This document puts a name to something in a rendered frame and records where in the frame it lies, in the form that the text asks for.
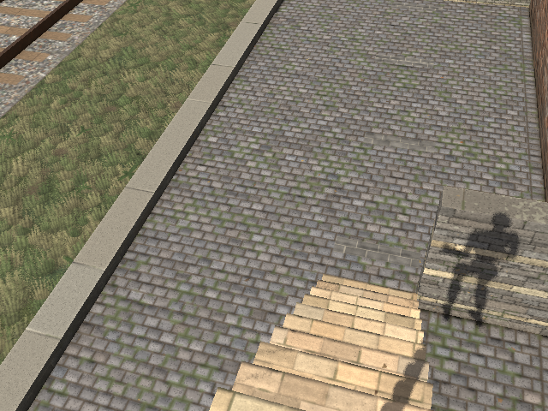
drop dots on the stairs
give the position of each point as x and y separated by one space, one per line
349 346

